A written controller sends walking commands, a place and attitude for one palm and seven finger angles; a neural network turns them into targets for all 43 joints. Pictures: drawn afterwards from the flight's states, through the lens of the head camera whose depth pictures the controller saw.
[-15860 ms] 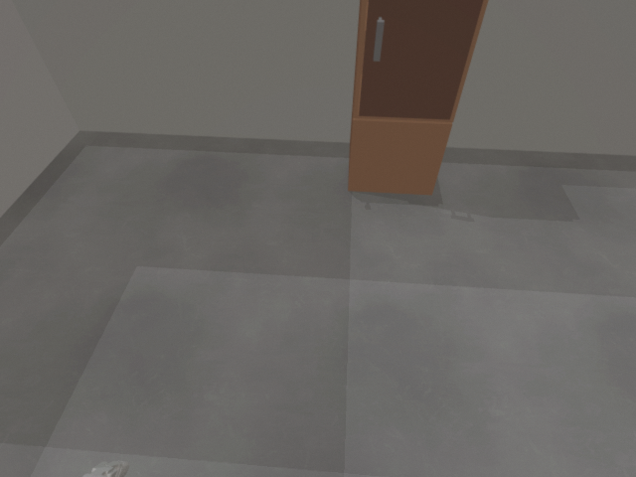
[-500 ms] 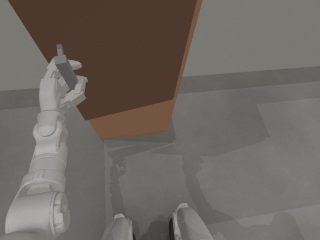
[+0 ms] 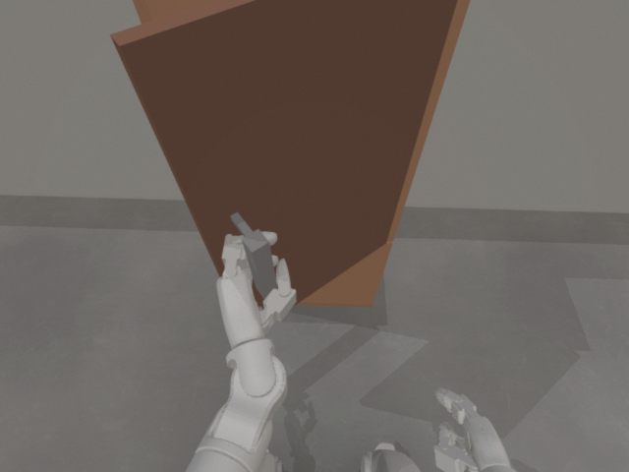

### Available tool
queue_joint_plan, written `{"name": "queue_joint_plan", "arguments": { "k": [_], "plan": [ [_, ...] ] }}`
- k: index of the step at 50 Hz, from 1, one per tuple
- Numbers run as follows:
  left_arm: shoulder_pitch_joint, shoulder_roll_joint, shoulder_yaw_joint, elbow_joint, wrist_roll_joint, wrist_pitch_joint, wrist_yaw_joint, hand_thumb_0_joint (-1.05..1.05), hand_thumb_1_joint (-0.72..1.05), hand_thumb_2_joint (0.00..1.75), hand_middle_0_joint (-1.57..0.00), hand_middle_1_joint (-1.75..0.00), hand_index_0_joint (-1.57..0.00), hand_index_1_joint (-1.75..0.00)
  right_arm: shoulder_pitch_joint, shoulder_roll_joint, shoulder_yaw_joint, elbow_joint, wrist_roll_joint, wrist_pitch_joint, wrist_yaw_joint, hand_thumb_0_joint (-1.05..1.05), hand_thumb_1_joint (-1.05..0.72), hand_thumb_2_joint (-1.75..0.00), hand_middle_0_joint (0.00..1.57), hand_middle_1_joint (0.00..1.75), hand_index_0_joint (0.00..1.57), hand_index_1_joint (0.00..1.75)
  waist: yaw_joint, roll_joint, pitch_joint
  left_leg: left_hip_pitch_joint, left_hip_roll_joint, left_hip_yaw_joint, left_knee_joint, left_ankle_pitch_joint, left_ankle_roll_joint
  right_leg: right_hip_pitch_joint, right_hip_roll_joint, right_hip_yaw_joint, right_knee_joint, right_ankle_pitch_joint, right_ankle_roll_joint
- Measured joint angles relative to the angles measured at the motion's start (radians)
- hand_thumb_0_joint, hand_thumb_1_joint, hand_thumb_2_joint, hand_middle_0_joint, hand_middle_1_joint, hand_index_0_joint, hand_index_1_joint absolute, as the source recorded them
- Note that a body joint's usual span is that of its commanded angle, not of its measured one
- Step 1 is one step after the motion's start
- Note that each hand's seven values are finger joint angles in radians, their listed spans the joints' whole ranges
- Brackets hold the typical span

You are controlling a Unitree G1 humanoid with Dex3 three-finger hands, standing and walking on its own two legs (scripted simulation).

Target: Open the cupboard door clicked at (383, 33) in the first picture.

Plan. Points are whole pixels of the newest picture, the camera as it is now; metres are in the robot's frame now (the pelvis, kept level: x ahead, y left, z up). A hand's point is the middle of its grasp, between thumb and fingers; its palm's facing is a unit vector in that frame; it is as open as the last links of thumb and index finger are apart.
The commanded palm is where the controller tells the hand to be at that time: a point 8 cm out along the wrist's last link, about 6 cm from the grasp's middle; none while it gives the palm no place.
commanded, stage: pull the door open along its arc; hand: left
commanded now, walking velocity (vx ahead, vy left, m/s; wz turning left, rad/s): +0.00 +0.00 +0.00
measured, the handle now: (253, 256) +0.38 +0.10 +0.04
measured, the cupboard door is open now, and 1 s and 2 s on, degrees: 39 44 46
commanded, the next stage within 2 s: open thumb and fingers to let go in 0.10 s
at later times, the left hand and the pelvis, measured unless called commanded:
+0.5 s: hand (298, 306) +0.31 +0.04 +0.03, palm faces +0.40 -0.91 -0.06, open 8.1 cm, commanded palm +0.26 +0.08 +0.03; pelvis -0.02 -0.03 -0.01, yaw +2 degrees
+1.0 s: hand (302, 309) +0.31 +0.04 +0.03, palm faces +0.34 -0.94 -0.05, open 15.1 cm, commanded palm +0.26 +0.08 +0.03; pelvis -0.04 -0.01 -0.01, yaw +1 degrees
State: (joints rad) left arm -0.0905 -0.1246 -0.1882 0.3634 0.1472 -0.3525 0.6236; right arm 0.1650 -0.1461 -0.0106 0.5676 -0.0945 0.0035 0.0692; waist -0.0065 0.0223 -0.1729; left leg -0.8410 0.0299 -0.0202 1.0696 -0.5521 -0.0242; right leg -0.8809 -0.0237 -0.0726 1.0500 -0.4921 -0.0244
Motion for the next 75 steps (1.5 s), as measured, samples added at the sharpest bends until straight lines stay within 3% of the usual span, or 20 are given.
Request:
{"name": "queue_joint_plan", "arguments": {
  "k": [8, 14, 20, 25, 36, 44, 51, 57, 59, 61, 64, 66, 68, 70, 75],
  "plan": [
    [0.099, 0.023, -0.08, -0.08, -0.014, 0.055, -0.031, 0.01, 0.66, 0.71, -0.29, -1.29, -0.33, -1.33, -0.019, 0.004, 0.015, 0.005, 0.009, -0.029, -0.003, 0.01, -0.91, -0.9, 0.2, 0.3, 0.2, 0.3, -0.007, 0.006, -0.004, 0.038, 0.003, -0.013, -0.017, 0.007, -0.021, 0.032, 0.002, -0.013, 0.004, -0.009, -0.02],
    [0.026, 0.006, -0.03, -0.007, -0.004, 0.037, 0.006, 0.0, 0.63, 0.75, -0.33, -1.3, -0.35, -1.34, -0.035, -0.014, 0.009, 0.034, -0.003, -0.04, -0.03, 0.01, -0.91, -0.9, 0.2, 0.3, 0.2, 0.3, -0.004, 0.005, -0.001, 0.014, -0.001, -0.027, -0.002, 0.015, -0.035, 0.008, -0.003, -0.026, 0.034, -0.016, -0.033],
    [-0.009, -0.002, 0.021, 0.021, -0.022, 0.017, 0.003, 0.0, 0.55, 0.74, -0.36, -1.31, -0.37, -1.32, -0.015, -0.032, -0.008, 0.049, -0.004, -0.04, -0.042, 0.01, -0.91, -0.9, 0.2, 0.3, 0.2, 0.3, -0.001, 0.006, 0.004, -0.006, -0.005, -0.029, 0.001, 0.031, -0.041, -0.018, -0.007, -0.028, 0.049, -0.008, -0.043],
    [-0.027, -0.004, 0.049, 0.041, -0.026, -0.009, 0.003, 0.0, 0.35, 0.66, -0.35, -1.28, -0.36, -1.3, 0.01, -0.043, -0.017, 0.062, -0.007, -0.044, -0.05, 0.01, -0.91, -0.9, 0.2, 0.3, 0.2, 0.3, -0.007, 0.008, 0.009, -0.021, -0.007, -0.03, 0.002, 0.043, -0.038, -0.034, -0.009, -0.028, 0.054, 0.001, -0.047],
    [-0.069, -0.008, 0.067, 0.092, -0.023, -0.035, 0.014, 0.0, -0.26, 0.4, -0.31, -1.2, -0.31, -1.21, 0.036, -0.049, -0.025, 0.075, -0.007, -0.048, -0.056, 0.01, -0.91, -0.9, 0.2, 0.3, 0.2, 0.3, -0.023, 0.01, 0.014, -0.037, -0.006, -0.018, 0.015, 0.051, -0.034, -0.052, -0.006, -0.015, 0.057, 0.02, -0.041],
    [-0.085, -0.01, 0.054, 0.116, -0.02, -0.032, 0.023, -0.01, -0.45, 0.32, -0.28, -0.98, -0.27, -0.98, 0.032, -0.035, -0.015, 0.07, -0.009, -0.051, -0.052, 0.01, -0.91, -0.9, 0.2, 0.3, 0.2, 0.3, -0.023, 0.01, 0.01, -0.034, -0.006, -0.007, 0.021, 0.048, -0.024, -0.048, -0.006, -0.004, 0.051, 0.028, -0.028],
    [-0.095, -0.012, 0.016, 0.133, -0.007, -0.034, 0.032, -0.01, -0.49, 0.31, -0.26, -0.69, -0.25, -0.69, 0.013, -0.024, -0.003, 0.064, -0.012, -0.055, -0.046, 0.01, -0.91, -0.9, 0.2, 0.3, 0.2, 0.3, -0.02, 0.007, 0.012, -0.037, -0.008, -0.003, 0.031, 0.043, -0.014, -0.046, -0.008, 0.001, 0.051, 0.031, -0.018],
    [-0.106, -0.014, 0.001, 0.137, -0.012, -0.022, 0.031, -0.01, -0.49, 0.3, -0.34, -0.56, -0.31, -0.61, -0.004, -0.021, 0.002, 0.065, -0.014, -0.053, -0.043, 0.01, -0.91, -0.9, 0.2, 0.3, 0.2, 0.3, -0.012, 0.007, 0.013, -0.042, -0.012, -0.002, 0.038, 0.042, -0.007, -0.047, -0.011, 0.002, 0.051, 0.033, -0.011],
    [-0.091, 0.005, 0.002, 0.119, -0.005, -0.033, -0.036, -0.01, -0.49, 0.3, -0.35, -0.53, -0.29, -0.58, -0.002, -0.022, 0.006, 0.055, -0.011, -0.05, -0.042, 0.01, -0.91, -0.9, 0.2, 0.3, 0.2, 0.3, -0.014, 0.003, 0.015, -0.048, -0.018, -0.003, 0.043, 0.043, -0.004, -0.052, -0.017, 0.002, 0.058, 0.031, -0.009],
    [-0.069, 0.058, -0.001, 0.096, -0.015, -0.062, -0.184, -0.01, -0.49, 0.3, -0.32, -0.48, -0.23, -0.53, 0.012, -0.028, 0.004, 0.035, 0.001, -0.047, -0.044, 0.01, -0.91, -0.9, 0.2, 0.3, 0.2, 0.3, -0.012, 0.003, 0.017, -0.055, -0.022, -0.005, 0.054, 0.04, -0.001, -0.057, -0.022, 0.0, 0.07, 0.026, -0.007],
    [-0.053, 0.14, -0.024, 0.064, -0.084, -0.087, -0.397, -0.02, -0.49, 0.3, -0.27, -0.42, -0.17, -0.46, 0.035, -0.047, 0.002, 0.005, 0.032, -0.047, -0.05, 0.01, -0.91, -0.9, 0.2, 0.3, 0.2, 0.3, -0.008, 0.014, 0.03, -0.054, -0.026, -0.008, 0.073, 0.031, 0.003, -0.052, -0.026, -0.003, 0.082, 0.019, -0.004],
    [-0.048, 0.153, -0.031, 0.048, -0.145, -0.083, -0.476, -0.02, -0.5, 0.3, -0.24, -0.38, -0.14, -0.41, 0.045, -0.061, 0.002, -0.007, 0.053, -0.048, -0.054, 0.01, -0.91, -0.9, 0.2, 0.3, 0.2, 0.3, -0.006, 0.022, 0.041, -0.049, -0.027, -0.006, 0.078, 0.027, 0.007, -0.045, -0.027, 0.0, 0.082, 0.019, 0.001],
    [-0.039, 0.138, -0.025, 0.029, -0.18, -0.065, -0.498, -0.02, -0.5, 0.3, -0.21, -0.36, -0.13, -0.38, 0.056, -0.071, 0.0, -0.018, 0.064, -0.048, -0.053, 0.01, -0.91, -0.9, 0.2, 0.3, 0.2, 0.3, -0.005, 0.024, 0.044, -0.045, -0.028, 0.0, 0.076, 0.027, 0.011, -0.043, -0.027, 0.006, 0.079, 0.021, 0.005],
    [-0.02, 0.112, -0.019, 0.007, -0.185, -0.051, -0.486, -0.02, -0.5, 0.3, -0.18, -0.34, -0.13, -0.36, 0.069, -0.076, -0.002, -0.031, 0.067, -0.047, -0.047, 0.01, -0.91, -0.9, 0.2, 0.3, 0.2, 0.3, -0.005, 0.023, 0.04, -0.045, -0.03, 0.008, 0.071, 0.028, 0.015, -0.046, -0.029, 0.014, 0.077, 0.023, 0.009],
    [0.045, 0.084, -0.026, -0.058, -0.127, -0.051, -0.443, -0.02, -0.5, 0.3, -0.12, -0.31, -0.14, -0.32, 0.088, -0.072, -0.004, -0.06, 0.059, -0.037, -0.028, 0.01, -0.91, -0.9, 0.2, 0.3, 0.2, 0.3, -0.009, 0.009, 0.026, -0.054, -0.029, 0.025, 0.077, 0.02, 0.021, -0.064, -0.028, 0.031, 0.09, 0.018, 0.015]
  ]
}}
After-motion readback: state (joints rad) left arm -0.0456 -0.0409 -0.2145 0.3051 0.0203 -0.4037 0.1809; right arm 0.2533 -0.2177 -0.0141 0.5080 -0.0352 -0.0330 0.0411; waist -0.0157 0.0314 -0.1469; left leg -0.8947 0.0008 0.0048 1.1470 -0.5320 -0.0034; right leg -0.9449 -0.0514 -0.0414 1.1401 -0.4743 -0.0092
